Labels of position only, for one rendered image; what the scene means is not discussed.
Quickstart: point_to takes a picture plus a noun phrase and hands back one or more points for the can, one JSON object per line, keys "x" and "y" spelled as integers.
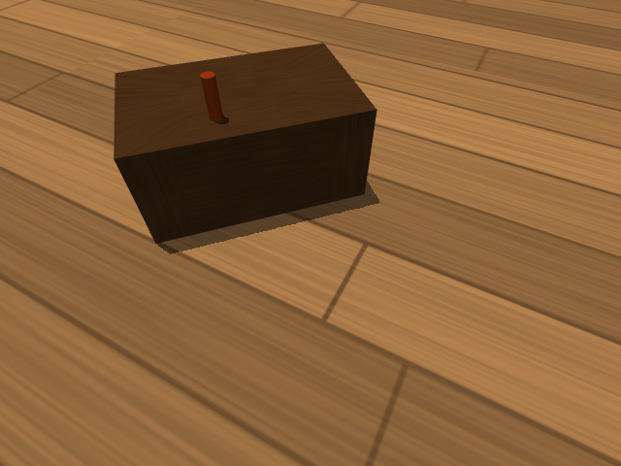
{"x": 211, "y": 95}

